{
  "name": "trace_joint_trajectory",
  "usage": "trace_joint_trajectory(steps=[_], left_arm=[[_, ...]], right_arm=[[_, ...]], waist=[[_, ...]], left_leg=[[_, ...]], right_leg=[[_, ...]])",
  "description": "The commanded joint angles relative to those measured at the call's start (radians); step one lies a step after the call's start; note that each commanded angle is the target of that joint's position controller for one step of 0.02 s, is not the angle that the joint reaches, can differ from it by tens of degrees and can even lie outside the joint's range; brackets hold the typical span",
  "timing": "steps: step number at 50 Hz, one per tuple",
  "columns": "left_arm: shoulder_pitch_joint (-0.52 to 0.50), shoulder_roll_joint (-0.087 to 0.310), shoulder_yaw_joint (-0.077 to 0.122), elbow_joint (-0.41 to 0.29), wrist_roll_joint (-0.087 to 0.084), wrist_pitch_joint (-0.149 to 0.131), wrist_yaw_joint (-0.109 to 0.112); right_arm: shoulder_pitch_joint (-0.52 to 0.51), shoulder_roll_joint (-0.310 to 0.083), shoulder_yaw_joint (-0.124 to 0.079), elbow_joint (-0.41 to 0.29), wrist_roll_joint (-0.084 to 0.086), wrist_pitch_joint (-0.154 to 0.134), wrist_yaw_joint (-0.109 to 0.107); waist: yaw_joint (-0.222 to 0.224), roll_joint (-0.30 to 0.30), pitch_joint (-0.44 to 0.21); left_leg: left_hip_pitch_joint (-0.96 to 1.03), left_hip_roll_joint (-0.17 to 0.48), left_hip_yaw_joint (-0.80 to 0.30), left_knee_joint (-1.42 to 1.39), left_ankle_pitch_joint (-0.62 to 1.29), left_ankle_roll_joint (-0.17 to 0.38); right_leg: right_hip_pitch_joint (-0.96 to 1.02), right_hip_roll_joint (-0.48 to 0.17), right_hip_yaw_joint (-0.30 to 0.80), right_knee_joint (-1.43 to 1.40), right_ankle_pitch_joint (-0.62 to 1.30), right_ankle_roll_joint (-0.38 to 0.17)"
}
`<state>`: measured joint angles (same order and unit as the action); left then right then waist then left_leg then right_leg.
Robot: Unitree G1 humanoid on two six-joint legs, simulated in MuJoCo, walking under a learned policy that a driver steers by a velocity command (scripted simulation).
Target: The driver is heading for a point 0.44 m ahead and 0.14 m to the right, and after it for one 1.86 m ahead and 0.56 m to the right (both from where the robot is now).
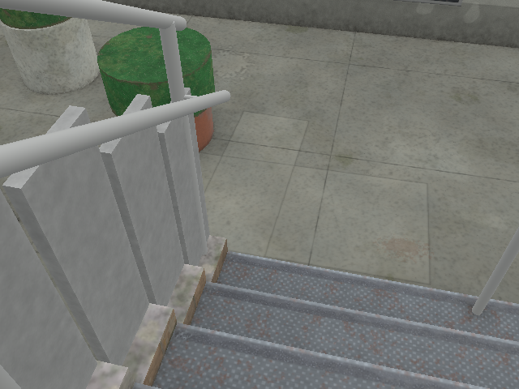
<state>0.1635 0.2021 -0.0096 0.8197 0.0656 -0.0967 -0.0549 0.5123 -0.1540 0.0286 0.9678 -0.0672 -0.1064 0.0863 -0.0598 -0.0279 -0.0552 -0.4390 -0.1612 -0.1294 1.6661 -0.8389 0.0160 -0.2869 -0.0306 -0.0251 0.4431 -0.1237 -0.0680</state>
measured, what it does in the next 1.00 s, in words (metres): goes down, turning right: left foot, then left foot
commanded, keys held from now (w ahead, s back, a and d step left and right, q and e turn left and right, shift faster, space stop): no key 0.30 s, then e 0.22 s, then w+e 0.48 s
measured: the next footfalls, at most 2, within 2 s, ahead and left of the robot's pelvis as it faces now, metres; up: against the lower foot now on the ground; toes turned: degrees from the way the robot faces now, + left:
left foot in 0.26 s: +0.18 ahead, +0.11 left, +0.00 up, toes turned +4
left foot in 0.90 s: +0.18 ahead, +0.07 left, +0.00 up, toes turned -13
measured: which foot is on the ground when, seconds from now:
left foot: up 0.00-0.24, down 0.26-0.52, up 0.54-0.88, down 0.90-1.00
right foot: down 0.00-0.92, up 0.94-1.00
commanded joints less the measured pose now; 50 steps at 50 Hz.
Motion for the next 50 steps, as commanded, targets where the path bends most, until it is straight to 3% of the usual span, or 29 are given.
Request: trace_joint_trajectory(steps=[1,2,3,5,6,9,11,14,15,16,17,18,19,21,23,24,26,28,31,34,38,43,44,45,46,47,48,49,50], left_arm=[[0.468,0.309,0.119,0.064,0.053,0.011,-0.016],[0.389,0.237,0.095,0.061,0.024,0.010,-0.014],[0.272,0.077,0.038,0.045,0.033,0.012,-0.015],[0.166,-0.070,-0.003,0.081,0.004,0.005,0.004],[0.140,-0.049,-0.001,0.092,-0.018,-0.016,0.013],[0.157,0.145,0.027,0.130,0.015,-0.038,-0.003],[0.066,0.194,0.029,0.101,0.012,-0.042,-0.017],[-0.079,0.197,0.032,0.021,-0.061,-0.022,-0.042],[0.274,0.195,0.058,0.068,-0.095,-0.006,-0.047],[0.358,0.149,0.051,0.102,-0.097,-0.001,-0.030],[0.300,0.108,0.045,0.132,-0.089,0.043,0.053],[0.283,0.052,0.043,0.098,-0.091,0.070,0.078],[0.193,0.103,0.043,0.023,-0.056,0.021,0.027],[0.261,0.055,0.030,0.080,-0.017,0.028,0.024],[0.348,0.023,0.029,0.099,-0.035,0.028,0.035],[0.364,0.066,0.051,0.113,-0.031,0.014,0.028],[0.143,0.277,0.096,-0.032,-0.034,-0.013,0.035],[0.264,0.260,0.105,-0.005,-0.044,-0.046,0.017],[0.321,0.164,0.085,0.047,-0.021,-0.029,0.015],[0.182,0.061,0.043,0.014,-0.003,-0.018,0.008],[0.153,0.141,0.033,0.026,0.009,-0.012,0.016],[0.198,0.164,0.022,0.040,0.007,-0.048,0.022],[0.142,0.212,0.047,0.024,0.007,-0.052,0.004],[0.014,0.241,0.064,-0.025,0.020,-0.050,-0.015],[0.058,0.168,0.064,-0.035,0.017,-0.048,-0.053],[0.135,0.003,0.024,-0.055,0.012,-0.039,-0.066],[-0.008,0.029,0.024,-0.120,0.006,-0.034,-0.048],[-0.094,0.077,0.038,-0.118,0.013,-0.015,-0.023],[0.034,0.059,0.029,-0.061,0.010,0.010,0.002]], right_arm=[[-0.024,-0.118,-0.035,-0.185,0.063,0.013,0.014],[-0.175,-0.134,-0.041,-0.232,0.049,0.031,-0.012],[-0.113,-0.080,-0.022,-0.201,0.020,0.045,-0.030],[0.007,0.028,0.008,-0.129,-0.026,0.054,0.003],[-0.002,0.017,0.003,-0.099,-0.031,0.055,0.032],[-0.070,-0.057,-0.018,-0.077,-0.004,0.060,0.073],[-0.057,-0.123,-0.041,-0.075,-0.005,0.038,0.048],[0.047,-0.191,-0.071,-0.019,0.036,0.011,-0.003],[-0.117,-0.242,-0.071,-0.051,0.107,0.016,-0.009],[-0.156,-0.198,-0.054,-0.074,0.106,0.021,0.000],[-0.148,-0.141,-0.055,-0.086,0.098,0.058,-0.097],[-0.133,-0.190,-0.057,-0.069,0.083,0.071,-0.139],[-0.066,-0.225,-0.066,-0.024,0.034,0.030,-0.049],[-0.258,-0.212,-0.065,-0.064,0.046,0.021,-0.042],[-0.391,-0.221,-0.068,-0.094,0.051,0.011,-0.030],[-0.392,-0.268,-0.082,-0.107,0.027,0.016,-0.030],[-0.361,-0.288,-0.123,-0.202,0.057,0.024,-0.074],[-0.381,-0.202,-0.101,-0.200,0.043,0.019,-0.092],[-0.355,-0.115,-0.058,-0.152,-0.038,0.031,-0.081],[-0.393,-0.097,-0.020,-0.151,-0.050,0.035,-0.087],[-0.277,-0.160,-0.021,-0.101,-0.056,0.040,-0.034],[-0.334,-0.112,-0.004,-0.193,-0.027,0.024,-0.065],[-0.257,-0.100,0.001,-0.170,-0.011,0.023,-0.071],[0.069,-0.127,-0.016,-0.058,-0.015,0.008,-0.082],[0.166,-0.220,-0.040,-0.033,0.014,-0.009,-0.097],[0.131,-0.244,-0.038,-0.033,0.010,-0.027,-0.096],[0.074,-0.192,-0.033,-0.051,-0.022,-0.031,-0.088],[0.037,-0.141,-0.023,-0.049,-0.011,-0.027,-0.084],[-0.081,-0.060,-0.010,-0.046,-0.023,-0.011,-0.076]], waist=[[0.232,-0.124,-0.181],[0.204,-0.024,-0.081],[0.103,0.099,-0.015],[-0.048,0.020,0.167],[-0.038,-0.052,0.193],[-0.010,-0.035,0.095],[-0.057,-0.028,0.024],[-0.120,0.072,-0.067],[0.101,0.176,-0.198],[0.104,0.179,-0.217],[0.030,0.104,-0.131],[0.048,0.152,-0.137],[0.028,0.204,-0.072],[0.106,0.050,-0.030],[0.189,0.079,-0.007],[0.176,0.073,-0.020],[0.061,-0.134,-0.069],[0.130,-0.184,-0.025],[0.131,0.001,0.044],[0.096,-0.002,0.015],[0.041,-0.053,-0.005],[0.071,-0.037,0.034],[0.041,-0.044,0.014],[-0.101,0.015,-0.022],[-0.091,0.165,-0.092],[-0.002,0.259,-0.147],[-0.033,0.148,0.061],[-0.032,0.036,0.150],[0.057,-0.003,0.109]], left_leg=[[-1.079,0.049,0.039,0.668,-0.017,-0.087],[-1.137,0.112,0.016,0.579,0.116,-0.078],[-0.947,0.197,-0.076,0.318,0.342,-0.047],[-0.461,0.276,0.040,-0.100,0.665,-0.001],[-0.343,0.257,0.105,-0.228,0.858,-0.003],[0.012,0.226,0.184,-0.428,1.027,-0.042],[0.133,0.211,0.142,-0.459,0.976,-0.067],[0.338,0.190,0.169,-0.857,0.899,-0.049],[0.437,0.286,-0.024,-0.912,1.224,0.132],[0.491,0.347,-0.101,-0.938,1.312,0.257],[0.391,0.524,-0.265,-1.033,1.844,0.309],[0.339,0.599,-0.371,-1.020,1.853,0.388],[0.282,0.559,-0.398,-1.036,1.360,0.375],[-0.029,0.483,-0.210,-1.049,0.975,0.231],[-0.265,0.392,0.005,-1.014,0.927,0.127],[-0.308,0.347,0.106,-0.963,0.864,0.082],[-0.151,0.218,0.289,-0.749,0.500,-0.030],[-0.374,0.193,0.170,-0.525,0.121,-0.083],[-0.650,0.202,-0.008,-0.356,0.339,-0.053],[-0.506,0.228,0.081,-0.428,0.483,-0.057],[-0.144,0.195,0.195,-0.356,0.672,-0.040],[-0.132,0.140,0.129,-0.632,0.292,-0.048],[-0.026,0.111,0.152,-0.724,0.300,-0.042],[0.308,0.059,0.236,-0.738,0.454,-0.027],[0.575,0.195,-0.024,-0.889,0.614,0.115],[0.672,0.453,-0.362,-1.015,1.082,0.345],[0.492,0.628,-0.631,-1.124,0.946,0.450],[0.375,0.609,-0.640,-1.111,0.817,0.441],[0.289,0.582,-0.499,-1.098,0.845,0.380]], right_leg=[[0.963,-0.536,0.530,0.250,1.459,-0.491],[0.729,-0.522,0.547,0.194,1.046,-0.416],[0.442,-0.454,0.418,0.165,0.930,-0.312],[-0.233,-0.198,0.143,0.005,0.656,-0.192],[-0.397,-0.107,0.047,0.028,0.538,-0.174],[-0.579,-0.081,0.066,0.069,0.258,-0.156],[-0.501,-0.123,0.120,0.182,0.433,-0.115],[-0.309,-0.101,0.102,0.425,0.732,-0.017],[-0.248,-0.046,0.090,0.490,0.398,0.046],[-0.304,-0.008,0.071,0.616,0.112,0.075],[-0.316,0.058,0.049,0.805,-0.528,0.059],[-0.350,0.044,0.126,0.775,-0.645,0.051],[-0.463,-0.022,0.153,0.783,-0.708,0.151],[-0.228,-0.020,0.076,0.663,-0.408,0.184],[0.068,0.037,-0.059,0.496,-0.124,0.168],[0.169,0.097,-0.106,0.502,0.042,0.117],[0.053,-0.045,0.212,0.181,0.563,-0.091],[0.156,-0.240,0.574,0.020,0.344,-0.274],[0.221,-0.232,0.675,0.051,-0.128,-0.309],[0.046,-0.119,0.492,0.043,-0.224,-0.268],[-0.311,0.006,0.355,0.132,-0.157,-0.220],[-0.198,-0.063,0.547,0.364,0.014,-0.272],[-0.192,-0.049,0.568,0.409,0.103,-0.287],[-0.387,0.008,0.493,0.598,0.262,-0.273],[-0.594,0.054,0.402,0.806,0.221,-0.205],[-0.768,0.176,0.217,1.116,-0.440,-0.104],[-1.051,0.102,0.215,1.131,-0.472,-0.067],[-1.127,0.022,0.230,1.136,-0.399,-0.038],[-1.000,-0.048,0.246,1.028,-0.276,-0.009]])
Velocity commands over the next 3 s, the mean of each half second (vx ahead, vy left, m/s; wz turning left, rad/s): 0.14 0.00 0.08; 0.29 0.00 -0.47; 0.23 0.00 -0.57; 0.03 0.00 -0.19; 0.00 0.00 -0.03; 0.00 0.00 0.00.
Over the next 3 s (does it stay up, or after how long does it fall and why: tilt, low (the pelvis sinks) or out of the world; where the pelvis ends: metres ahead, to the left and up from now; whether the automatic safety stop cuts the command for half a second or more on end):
stays up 0.39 -0.05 -0.17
